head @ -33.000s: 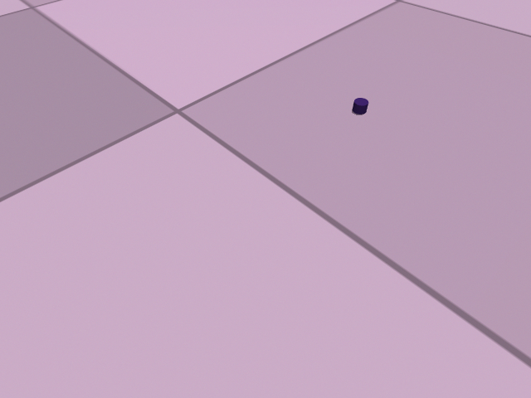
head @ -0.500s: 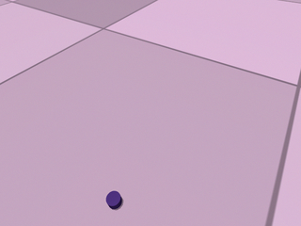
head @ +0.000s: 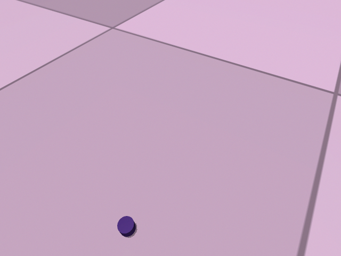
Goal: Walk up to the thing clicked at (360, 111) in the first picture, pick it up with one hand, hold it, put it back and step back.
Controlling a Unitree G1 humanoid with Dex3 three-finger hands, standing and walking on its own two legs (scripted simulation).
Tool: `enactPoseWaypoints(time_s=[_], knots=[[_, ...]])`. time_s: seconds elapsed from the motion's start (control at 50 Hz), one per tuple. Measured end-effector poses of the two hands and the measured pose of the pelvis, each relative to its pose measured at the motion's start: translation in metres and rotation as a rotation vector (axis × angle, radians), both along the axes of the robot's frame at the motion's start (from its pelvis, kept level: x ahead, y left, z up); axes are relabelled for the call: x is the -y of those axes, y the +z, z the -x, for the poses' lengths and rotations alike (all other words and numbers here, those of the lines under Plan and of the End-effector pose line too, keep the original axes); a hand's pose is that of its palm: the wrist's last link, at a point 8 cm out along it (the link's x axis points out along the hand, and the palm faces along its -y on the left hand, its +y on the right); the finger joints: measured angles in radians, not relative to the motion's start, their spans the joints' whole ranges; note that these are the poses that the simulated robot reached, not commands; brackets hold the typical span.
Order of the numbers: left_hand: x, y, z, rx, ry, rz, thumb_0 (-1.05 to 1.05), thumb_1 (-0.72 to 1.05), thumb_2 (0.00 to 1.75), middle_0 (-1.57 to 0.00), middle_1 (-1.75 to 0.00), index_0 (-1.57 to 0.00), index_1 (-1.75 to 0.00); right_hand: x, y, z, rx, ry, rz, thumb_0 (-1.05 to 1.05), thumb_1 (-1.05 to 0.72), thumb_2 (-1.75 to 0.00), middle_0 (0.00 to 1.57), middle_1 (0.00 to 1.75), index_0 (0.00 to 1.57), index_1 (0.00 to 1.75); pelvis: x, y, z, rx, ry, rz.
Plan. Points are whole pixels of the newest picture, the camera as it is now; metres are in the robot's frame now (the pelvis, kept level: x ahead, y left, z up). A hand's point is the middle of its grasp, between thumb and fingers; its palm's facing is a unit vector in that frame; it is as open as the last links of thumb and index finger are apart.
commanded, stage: stand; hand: left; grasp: from above
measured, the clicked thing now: (126, 226) +0.41 +0.28 -0.75
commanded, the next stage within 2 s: step back in 0.86 s
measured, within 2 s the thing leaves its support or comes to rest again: neither
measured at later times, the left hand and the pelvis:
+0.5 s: hand out of the picture +0.08 +0.25 -0.16, palm faces +0.01 -0.94 -0.34, open 7.4 cm; pelvis +0.00 +0.00 +0.00, yaw +0 degrees
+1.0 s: hand out of the picture +0.08 +0.26 -0.16, palm faces +0.02 -0.93 -0.36, open 7.4 cm; pelvis -0.02 +0.01 -0.01, yaw +0 degrees
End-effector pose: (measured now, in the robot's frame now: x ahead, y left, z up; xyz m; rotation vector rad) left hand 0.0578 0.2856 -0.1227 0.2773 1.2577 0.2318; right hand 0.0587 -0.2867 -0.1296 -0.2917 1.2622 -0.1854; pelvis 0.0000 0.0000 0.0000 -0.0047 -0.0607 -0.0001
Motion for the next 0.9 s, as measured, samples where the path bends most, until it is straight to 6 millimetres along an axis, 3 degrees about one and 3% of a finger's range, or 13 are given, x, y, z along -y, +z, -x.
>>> enactPoseWaypoints(time_s=[0.24, 0.9], knots=[[-0.005, 0.004, -0.014, 0.025, -0.011, -0.009, 0.01, 0.91, 0.90, -0.20, -0.30, -0.20, -0.30, 0.003, 0.004, -0.012, 0.024, 0.006, 0.011, 0.01, -0.90, -0.89, 0.20, 0.30, 0.21, 0.30, -0.001, 0.000, -0.003, -0.004, -0.002, -0.003], [-0.007, 0.004, -0.010, 0.019, -0.017, -0.011, 0.01, 0.91, 0.90, -0.20, -0.30, -0.20, -0.30, 0.009, 0.003, -0.007, 0.013, -0.009, 0.003, 0.01, -0.90, -0.89, 0.20, 0.30, 0.21, 0.30, 0.001, -0.001, -0.001, -0.014, -0.006, -0.002]])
